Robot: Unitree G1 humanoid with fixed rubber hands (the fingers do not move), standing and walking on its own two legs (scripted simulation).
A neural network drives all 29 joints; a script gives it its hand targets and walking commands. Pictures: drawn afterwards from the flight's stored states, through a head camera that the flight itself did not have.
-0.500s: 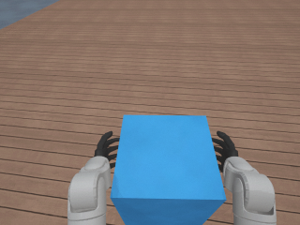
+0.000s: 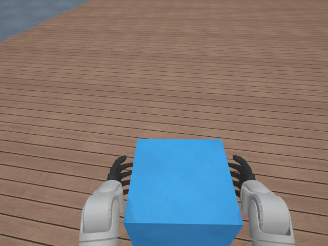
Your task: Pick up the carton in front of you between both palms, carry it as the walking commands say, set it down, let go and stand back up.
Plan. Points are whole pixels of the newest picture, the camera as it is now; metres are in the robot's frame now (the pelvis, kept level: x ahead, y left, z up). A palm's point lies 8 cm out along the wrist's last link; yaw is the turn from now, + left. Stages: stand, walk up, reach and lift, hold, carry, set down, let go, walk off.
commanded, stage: carry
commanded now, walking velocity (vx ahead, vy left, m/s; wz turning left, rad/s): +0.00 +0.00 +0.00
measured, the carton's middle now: (178, 201) +0.26 +0.00 -0.01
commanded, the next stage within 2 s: hold in 1.16 s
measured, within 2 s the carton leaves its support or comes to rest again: neither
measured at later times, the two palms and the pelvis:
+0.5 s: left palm (113, 201) +0.24 +0.16 +0.04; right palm (243, 202) +0.24 -0.14 +0.04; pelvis -0.05 +0.01 +0.00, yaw +0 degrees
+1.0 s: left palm (107, 208) +0.22 +0.16 +0.04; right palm (242, 209) +0.22 -0.13 +0.04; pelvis -0.06 +0.01 +0.00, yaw +0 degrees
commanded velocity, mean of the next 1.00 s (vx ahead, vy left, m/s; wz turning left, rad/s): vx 0.00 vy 0.00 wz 0.00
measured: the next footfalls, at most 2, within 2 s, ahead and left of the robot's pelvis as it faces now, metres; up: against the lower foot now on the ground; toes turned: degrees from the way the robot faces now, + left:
none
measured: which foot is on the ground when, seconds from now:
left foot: down 0.00-1.00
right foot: down 0.00-1.00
